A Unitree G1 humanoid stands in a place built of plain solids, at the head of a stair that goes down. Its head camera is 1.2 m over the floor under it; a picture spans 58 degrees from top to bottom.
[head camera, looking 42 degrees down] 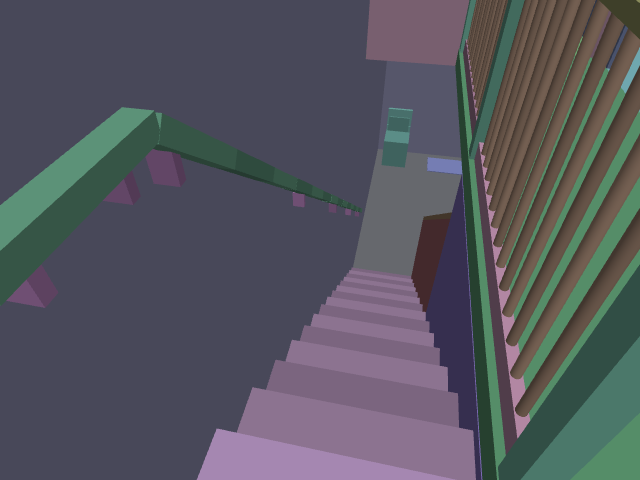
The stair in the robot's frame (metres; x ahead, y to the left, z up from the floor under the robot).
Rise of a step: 0.20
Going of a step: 0.24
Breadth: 0.75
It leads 12 degrees to the right of straight ahead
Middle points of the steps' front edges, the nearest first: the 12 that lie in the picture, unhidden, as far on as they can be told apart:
0.47 -0.08 0.00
0.70 -0.13 -0.19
0.94 -0.18 -0.39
1.18 -0.23 -0.58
1.41 -0.28 -0.78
1.65 -0.33 -0.97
1.88 -0.37 -1.17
2.12 -0.42 -1.36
2.35 -0.47 -1.56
2.59 -0.52 -1.75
2.83 -0.57 -1.95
3.06 -0.62 -2.14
